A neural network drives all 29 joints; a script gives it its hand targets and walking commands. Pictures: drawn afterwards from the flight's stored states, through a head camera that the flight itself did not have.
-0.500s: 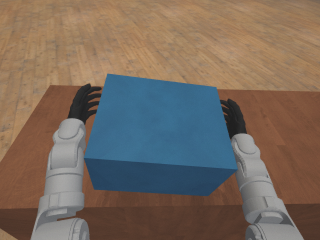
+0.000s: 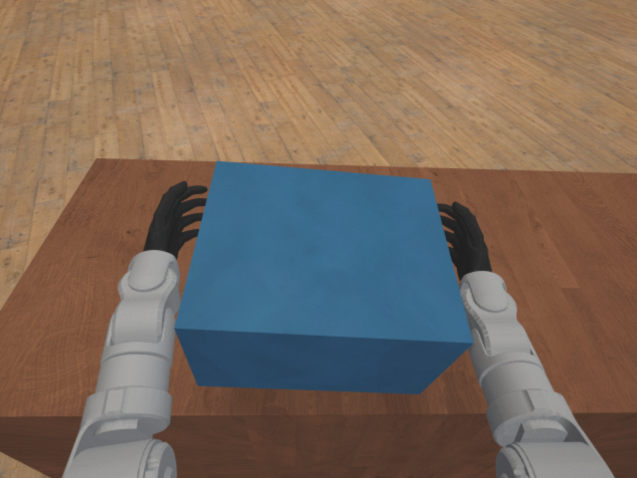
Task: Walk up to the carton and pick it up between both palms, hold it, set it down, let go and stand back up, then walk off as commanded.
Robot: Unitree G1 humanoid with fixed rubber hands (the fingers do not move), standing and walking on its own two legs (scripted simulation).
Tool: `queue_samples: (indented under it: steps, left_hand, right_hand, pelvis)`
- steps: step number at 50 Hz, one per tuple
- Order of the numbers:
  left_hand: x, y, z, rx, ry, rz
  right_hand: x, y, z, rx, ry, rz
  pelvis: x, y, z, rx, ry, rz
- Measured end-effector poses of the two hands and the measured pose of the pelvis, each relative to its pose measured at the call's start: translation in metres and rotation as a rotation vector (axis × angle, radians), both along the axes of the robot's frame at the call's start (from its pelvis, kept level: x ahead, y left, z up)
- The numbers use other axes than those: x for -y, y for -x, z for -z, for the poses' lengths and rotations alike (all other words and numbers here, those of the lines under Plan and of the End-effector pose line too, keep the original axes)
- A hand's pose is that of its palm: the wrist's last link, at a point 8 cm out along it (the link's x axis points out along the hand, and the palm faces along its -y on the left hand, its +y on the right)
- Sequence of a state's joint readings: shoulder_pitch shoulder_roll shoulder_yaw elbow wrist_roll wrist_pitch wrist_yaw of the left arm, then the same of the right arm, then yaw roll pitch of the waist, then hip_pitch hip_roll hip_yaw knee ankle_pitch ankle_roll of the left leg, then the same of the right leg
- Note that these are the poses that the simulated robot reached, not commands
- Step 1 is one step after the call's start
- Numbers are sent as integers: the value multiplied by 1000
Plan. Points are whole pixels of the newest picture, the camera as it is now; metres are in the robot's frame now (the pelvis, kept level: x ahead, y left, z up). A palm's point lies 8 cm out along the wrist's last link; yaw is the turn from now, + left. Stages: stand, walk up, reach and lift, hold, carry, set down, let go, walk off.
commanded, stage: set down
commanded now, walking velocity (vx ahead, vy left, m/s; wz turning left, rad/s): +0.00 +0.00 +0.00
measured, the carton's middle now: (318, 278) +0.36 +0.03 +0.06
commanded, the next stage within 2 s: none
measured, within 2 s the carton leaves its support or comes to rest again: rests again in 1.16 s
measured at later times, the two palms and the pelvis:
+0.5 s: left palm (169, 256) +0.37 +0.23 +0.08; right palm (459, 278) +0.38 -0.16 +0.06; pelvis +0.00 +0.01 +0.00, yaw -1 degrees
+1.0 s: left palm (181, 277) +0.37 +0.22 +0.03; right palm (449, 289) +0.39 -0.16 +0.02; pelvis +0.01 +0.00 +0.00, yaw -2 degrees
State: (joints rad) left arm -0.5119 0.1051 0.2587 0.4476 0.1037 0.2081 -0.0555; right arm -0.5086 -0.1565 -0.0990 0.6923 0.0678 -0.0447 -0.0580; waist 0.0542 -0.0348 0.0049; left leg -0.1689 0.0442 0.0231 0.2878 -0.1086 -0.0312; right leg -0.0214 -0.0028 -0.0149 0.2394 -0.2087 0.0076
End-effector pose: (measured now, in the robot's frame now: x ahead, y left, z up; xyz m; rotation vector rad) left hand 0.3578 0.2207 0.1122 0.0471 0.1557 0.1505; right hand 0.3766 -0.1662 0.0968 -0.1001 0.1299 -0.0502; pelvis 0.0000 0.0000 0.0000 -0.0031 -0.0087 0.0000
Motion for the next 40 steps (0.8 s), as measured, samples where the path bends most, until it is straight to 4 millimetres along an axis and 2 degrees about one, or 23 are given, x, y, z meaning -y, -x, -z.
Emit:
queue_samples:
  steps: [15,40]
  left_hand:
    - [-7,-3,15,-28,-7,12]
    - [-2,-13,64,-90,-27,15]
  right_hand:
    - [-6,0,16,-25,16,4]
    - [-2,-9,59,-86,9,-1]
  pelvis:
    - [-3,3,0,-31,1,3]
    - [-5,-2,0,-136,1,28]
